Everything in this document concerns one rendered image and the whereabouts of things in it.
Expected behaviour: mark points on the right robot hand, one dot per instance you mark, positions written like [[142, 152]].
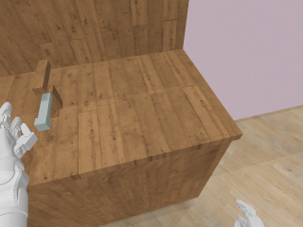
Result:
[[250, 214]]

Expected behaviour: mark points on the left robot forearm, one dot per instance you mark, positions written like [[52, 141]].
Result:
[[13, 193]]

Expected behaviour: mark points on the tap lever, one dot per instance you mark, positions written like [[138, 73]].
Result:
[[42, 122]]

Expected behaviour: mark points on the counter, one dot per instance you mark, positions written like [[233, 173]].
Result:
[[134, 125]]

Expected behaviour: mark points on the left robot hand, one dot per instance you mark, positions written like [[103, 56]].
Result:
[[12, 144]]

